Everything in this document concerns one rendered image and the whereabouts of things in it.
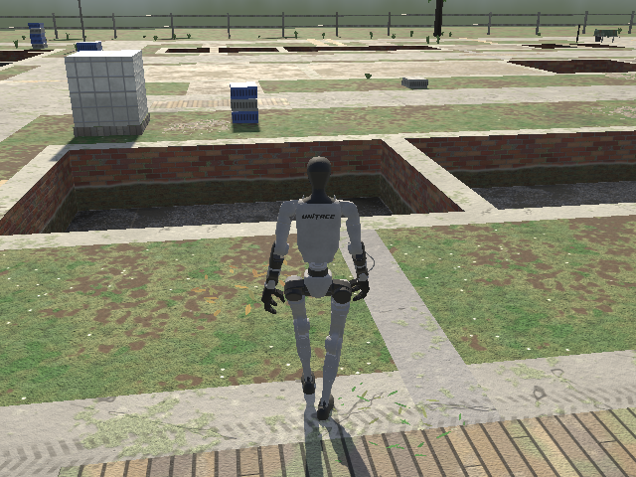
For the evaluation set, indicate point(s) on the right robot upper arm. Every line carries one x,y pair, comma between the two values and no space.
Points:
350,211

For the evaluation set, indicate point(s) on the left robot upper arm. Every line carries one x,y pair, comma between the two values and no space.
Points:
287,209

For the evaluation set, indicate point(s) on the left robot hand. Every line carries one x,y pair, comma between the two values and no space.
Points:
267,299

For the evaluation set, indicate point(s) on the robot left forearm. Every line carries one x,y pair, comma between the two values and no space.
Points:
274,268

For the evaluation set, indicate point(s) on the humanoid robot torso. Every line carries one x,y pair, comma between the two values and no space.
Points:
318,235

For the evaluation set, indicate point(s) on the humanoid robot head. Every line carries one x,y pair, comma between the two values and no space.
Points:
318,171

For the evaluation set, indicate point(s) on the robot right forearm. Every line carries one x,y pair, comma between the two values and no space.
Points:
361,264

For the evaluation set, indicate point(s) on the right robot hand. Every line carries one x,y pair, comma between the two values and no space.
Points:
363,285

